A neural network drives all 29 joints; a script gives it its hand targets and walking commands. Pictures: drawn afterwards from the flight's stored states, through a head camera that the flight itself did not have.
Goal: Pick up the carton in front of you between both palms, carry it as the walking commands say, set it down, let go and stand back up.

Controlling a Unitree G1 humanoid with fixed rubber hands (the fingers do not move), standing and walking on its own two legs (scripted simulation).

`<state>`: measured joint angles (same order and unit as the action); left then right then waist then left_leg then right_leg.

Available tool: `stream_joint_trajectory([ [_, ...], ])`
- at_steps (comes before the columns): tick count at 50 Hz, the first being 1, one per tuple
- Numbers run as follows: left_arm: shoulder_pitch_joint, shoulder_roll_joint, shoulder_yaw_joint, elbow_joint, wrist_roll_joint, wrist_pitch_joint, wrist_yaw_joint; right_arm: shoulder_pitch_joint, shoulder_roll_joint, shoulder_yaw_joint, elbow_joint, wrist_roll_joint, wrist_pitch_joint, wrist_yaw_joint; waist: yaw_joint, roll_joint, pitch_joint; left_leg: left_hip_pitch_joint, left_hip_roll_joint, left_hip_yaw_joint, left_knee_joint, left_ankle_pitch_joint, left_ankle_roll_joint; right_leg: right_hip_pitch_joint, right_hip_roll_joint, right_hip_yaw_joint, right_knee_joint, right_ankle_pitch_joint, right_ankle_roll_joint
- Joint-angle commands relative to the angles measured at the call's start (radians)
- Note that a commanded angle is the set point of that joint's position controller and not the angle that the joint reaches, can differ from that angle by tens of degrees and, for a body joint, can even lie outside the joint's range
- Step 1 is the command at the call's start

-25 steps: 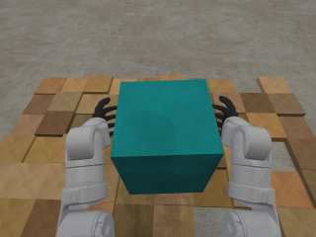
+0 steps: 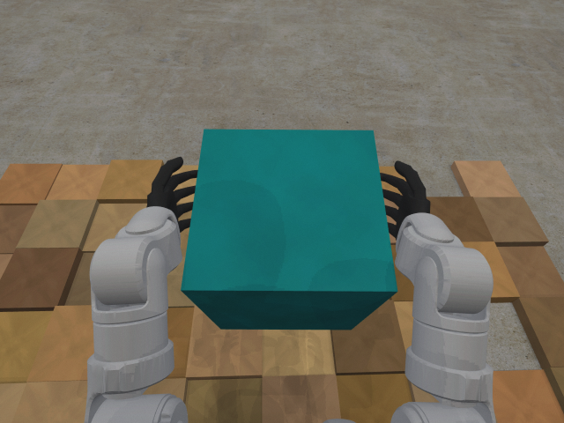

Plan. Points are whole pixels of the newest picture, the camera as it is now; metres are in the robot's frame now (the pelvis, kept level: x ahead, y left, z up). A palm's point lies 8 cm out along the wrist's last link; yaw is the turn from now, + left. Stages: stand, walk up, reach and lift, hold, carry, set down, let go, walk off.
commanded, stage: carry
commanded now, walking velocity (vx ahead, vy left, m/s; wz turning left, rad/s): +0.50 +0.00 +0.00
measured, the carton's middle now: (287, 242) +0.36 -0.01 +0.05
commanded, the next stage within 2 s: none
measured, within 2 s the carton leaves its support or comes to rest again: neither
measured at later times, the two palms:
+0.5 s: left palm (175, 63) +0.63 +0.16 +0.16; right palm (354, 53) +0.66 -0.14 +0.16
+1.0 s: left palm out of the picture +0.95 +0.10 +0.15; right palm out of the picture +0.96 -0.20 +0.15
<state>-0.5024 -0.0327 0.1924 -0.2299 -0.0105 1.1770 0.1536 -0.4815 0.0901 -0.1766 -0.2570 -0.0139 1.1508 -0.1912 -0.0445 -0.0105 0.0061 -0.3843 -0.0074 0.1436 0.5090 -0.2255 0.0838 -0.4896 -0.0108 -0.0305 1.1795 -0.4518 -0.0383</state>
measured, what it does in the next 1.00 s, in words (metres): climbs: right foot, then left foot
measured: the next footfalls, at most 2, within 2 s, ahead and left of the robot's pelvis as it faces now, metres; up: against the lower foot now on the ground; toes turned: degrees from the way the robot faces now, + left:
right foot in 0.20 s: +0.30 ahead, -0.12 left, +0.02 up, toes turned -5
left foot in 0.54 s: +0.47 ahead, +0.11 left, +0.05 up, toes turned +4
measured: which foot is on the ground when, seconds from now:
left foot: down 0.00-0.24, up 0.26-0.52, down 0.54-0.94, up 0.96-1.00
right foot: up 0.00-0.18, down 0.20-0.60, up 0.62-0.88, down 0.90-1.00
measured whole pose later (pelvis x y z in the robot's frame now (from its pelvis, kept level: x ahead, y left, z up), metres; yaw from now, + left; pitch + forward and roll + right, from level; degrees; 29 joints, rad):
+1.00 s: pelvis +0.61 -0.04 +0.04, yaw +2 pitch +6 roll +1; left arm -0.55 -0.12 0.26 -0.02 0.13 1.16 0.12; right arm -0.57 0.03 -0.24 0.00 0.00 1.17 -0.16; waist -0.02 0.03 -0.07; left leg -0.35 0.01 0.00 1.00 -0.48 -0.02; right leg -0.52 -0.01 -0.10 0.65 -0.25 -0.09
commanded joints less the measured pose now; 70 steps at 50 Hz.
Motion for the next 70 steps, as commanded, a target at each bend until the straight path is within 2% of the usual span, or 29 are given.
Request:
stream_joint_trajectory([
  [1,-0.634,-0.703,-0.569,-0.063,-0.197,-0.003,-0.057,-0.66,0.727,0.644,-0.076,0.37,0.025,0.138,0.01,0.16,-0.458,0.458,0.305,-0.325,-0.16,0.327,0.175,-0.198,-0.04,-0.018,-0.2,0.076,0.004],
  [5,-0.603,-0.719,-0.548,-0.027,-0.156,0.015,-0.058,-0.742,0.772,0.664,-0.026,0.395,0.037,0.147,-0.016,0.109,-0.412,0.394,0.245,-0.203,-0.137,0.449,0.103,-0.083,0.01,-0.103,-0.47,0.224,0.003],
  [6,-0.606,-0.726,-0.559,0.032,-0.138,0.022,-0.061,-0.751,0.747,0.633,-0.027,0.338,0.04,0.142,-0.019,0.176,-0.374,0.391,0.191,-0.112,-0.091,0.542,0.063,-0.046,0.041,-0.167,-0.534,0.256,0.0],
  [9,-0.59,-0.721,-0.538,0.12,-0.145,0.041,-0.075,-0.664,0.728,0.593,0.09,0.306,0.055,0.132,0.08,0.067,-0.451,0.136,0.124,-0.015,0.167,0.493,-0.019,0.399,0.047,-0.135,-0.637,0.286,-0.052],
  [10,-0.547,-0.658,-0.517,0.136,-0.113,0.037,-0.075,-0.706,0.721,0.606,0.11,0.299,0.067,0.13,0.128,-0.142,-0.529,-0.033,0.049,-0.012,0.449,0.253,-0.059,0.58,-0.161,0.19,-0.699,0.265,-0.128],
  [11,-0.584,-0.724,-0.55,0.105,-0.154,0.033,-0.075,-0.681,0.754,0.581,0.095,0.287,0.062,0.131,0.113,-0.334,-0.531,-0.271,-0.062,-0.078,0.66,-0.228,-0.082,0.714,-0.315,0.545,-0.792,0.534,-0.212],
  [13,-0.676,-0.846,-0.594,0.015,-0.23,0.018,-0.094,-0.731,0.83,0.591,0.072,0.326,0.052,0.142,0.157,-0.189,-0.551,-0.398,-0.014,-0.177,0.819,-0.294,-0.041,0.769,-0.317,0.524,-0.717,0.674,-0.25],
  [16,-0.869,-0.974,-0.732,-0.123,-0.358,-0.005,-0.13,-0.703,0.859,0.536,0.054,0.227,0.026,0.133,0.106,0.022,-0.541,-0.381,0.061,-0.178,0.675,-0.202,-0.04,0.671,-0.292,0.333,-0.725,0.537,-0.189],
  [20,-0.836,-0.912,-0.718,-0.11,-0.383,-0.016,-0.128,-0.685,0.787,0.557,0.031,0.193,0.019,0.106,0.117,-0.137,-0.481,-0.365,0.026,-0.121,0.455,-0.195,-0.044,0.616,-0.256,0.262,-0.765,0.561,-0.205],
  [23,-0.808,-0.865,-0.71,-0.097,-0.373,-0.01,-0.107,-0.682,0.725,0.543,-0.046,0.176,0.021,0.091,0.119,-0.16,-0.479,-0.24,0.065,-0.142,0.215,-0.067,-0.039,0.569,-0.278,0.186,-0.746,0.676,-0.149],
  [26,-0.73,-0.814,-0.701,-0.093,-0.35,0.021,-0.093,-0.623,0.683,0.533,-0.008,0.2,0.055,0.084,0.053,-0.051,-0.556,0.237,-0.045,0.035,0.003,0.104,-0.007,0.35,-0.143,-0.052,-0.519,0.691,-0.053],
  [27,-0.736,-0.737,-0.649,-0.001,-0.309,0.041,-0.09,-0.57,0.61,0.502,0.09,0.138,0.074,0.083,0.01,0.015,-0.529,0.437,0.061,-0.113,0.046,0.236,0.059,0.131,-0.1,-0.082,-0.378,0.602,0.0],
  [28,-0.692,-0.759,-0.634,0.046,-0.305,0.057,-0.092,-0.571,0.585,0.484,0.08,0.139,0.07,0.081,-0.044,0.272,-0.593,0.593,0.281,-0.517,-0.02,0.306,0.215,-0.124,0.036,-0.115,-0.107,0.319,0.056],
  [29,-0.749,-0.775,-0.652,0.03,-0.305,0.058,-0.086,-0.577,0.61,0.464,0.142,0.137,0.081,0.08,-0.076,0.396,-0.558,0.688,0.311,-0.667,-0.027,0.626,0.287,-0.299,0.092,-0.013,0.082,-0.088,0.025],
  [31,-0.727,-0.779,-0.584,0.049,-0.258,0.059,-0.078,-0.724,0.682,0.543,0.0,0.225,0.083,0.107,-0.054,0.128,-0.489,0.62,0.314,-0.588,0.012,0.571,0.226,-0.413,0.029,0.055,0.136,-0.069,0.013],
  [33,-0.737,-0.821,-0.529,0.021,-0.228,0.055,-0.075,-0.87,0.783,0.641,-0.073,0.344,0.075,0.131,-0.041,0.048,-0.452,0.537,0.302,-0.542,-0.049,0.338,0.137,-0.384,-0.05,0.094,-0.035,-0.022,-0.003],
  [36,-0.63,-0.799,-0.5,0.159,-0.145,0.062,-0.064,-0.799,0.814,0.607,0.067,0.374,0.069,0.159,-0.029,0.2,-0.433,0.428,0.234,-0.399,-0.085,0.254,0.114,-0.254,-0.018,-0.006,-0.257,0.079,0.004],
  [43,-0.601,-0.812,-0.511,0.122,-0.088,0.022,-0.084,-0.769,0.884,0.622,0.139,0.342,0.031,0.164,0.001,0.11,-0.449,0.273,0.143,-0.159,0.02,0.378,0.007,0.235,0.045,-0.141,-0.728,0.383,-0.009],
  [44,-0.559,-0.798,-0.5,0.177,-0.084,0.022,-0.086,-0.713,0.846,0.606,0.196,0.322,0.033,0.157,0.054,0.115,-0.477,0.142,0.122,-0.109,0.144,0.378,-0.044,0.403,-0.021,-0.069,-0.669,0.399,-0.057],
  [45,-0.547,-0.772,-0.495,0.173,-0.105,0.015,-0.089,-0.646,0.847,0.593,0.201,0.282,0.033,0.151,0.106,-0.11,-0.594,-0.029,0.038,-0.072,0.459,0.155,-0.108,0.634,-0.26,0.28,-0.671,0.555,-0.133],
  [46,-0.507,-0.735,-0.478,0.228,-0.051,0.008,-0.084,-0.649,0.832,0.579,0.213,0.272,0.034,0.151,0.095,-0.321,-0.589,-0.308,-0.059,-0.102,0.662,-0.304,-0.113,0.813,-0.372,0.55,-0.708,0.773,-0.244],
  [49,-0.542,-0.874,-0.532,0.143,-0.102,-0.042,-0.115,-0.727,0.963,0.606,0.173,0.298,-0.018,0.167,0.119,-0.108,-0.532,-0.45,0.018,-0.183,0.695,-0.237,-0.074,0.771,-0.295,0.391,-0.682,0.857,-0.187],
  [52,-0.709,-1.025,-0.68,-0.071,-0.296,-0.085,-0.167,-0.707,1.015,0.623,0.102,0.264,-0.059,0.147,0.109,-0.131,-0.549,-0.358,0.031,-0.161,0.568,-0.113,-0.082,0.647,-0.268,0.316,-0.767,0.651,-0.16],
  [57,-0.678,-0.943,-0.778,-0.194,-0.364,-0.142,-0.172,-0.491,0.934,0.631,0.051,0.166,-0.108,0.109,0.128,-0.115,-0.507,-0.538,0.029,-0.093,0.432,-0.015,-0.08,0.846,-0.211,0.193,-0.728,0.953,-0.147],
  [62,-0.526,-0.855,-0.774,-0.066,-0.326,-0.11,-0.165,-0.419,0.764,0.619,0.012,0.093,-0.079,0.097,0.134,-0.115,-0.4,-0.364,-0.011,-0.042,0.192,0.213,-0.04,0.681,-0.184,0.135,-0.736,0.93,-0.109],
  [67,-0.54,-0.726,-0.678,-0.061,-0.293,-0.06,-0.113,-0.471,0.643,0.609,-0.04,0.161,-0.02,0.095,0.08,-0.093,-0.381,0.02,-0.048,-0.005,-0.025,0.358,0.007,0.532,-0.132,0.026,-0.596,0.955,-0.053],
  [68,-0.536,-0.744,-0.671,-0.023,-0.284,-0.048,-0.101,-0.509,0.643,0.616,-0.071,0.175,-0.014,0.09,0.015,-0.106,-0.441,0.149,-0.06,0.029,-0.102,0.346,-0.007,0.565,-0.113,-0.066,-0.447,0.985,-0.019],
  [69,-0.616,-0.725,-0.679,-0.108,-0.287,-0.042,-0.088,-0.503,0.634,0.582,-0.067,0.185,-0.005,0.092,-0.013,-0.006,-0.474,0.34,-0.031,0.023,-0.076,0.314,-0.008,0.435,-0.081,-0.089,-0.298,0.822,-0.004],
  [70,-0.59,-0.676,-0.633,-0.039,-0.252,-0.02,-0.065,-0.502,0.592,0.566,0.007,0.206,0.015,0.089,-0.033,0.078,-0.475,0.549,0.084,-0.132,0.004,0.43,0.058,0.154,-0.029,-0.08,-0.1,0.536,0.006],
])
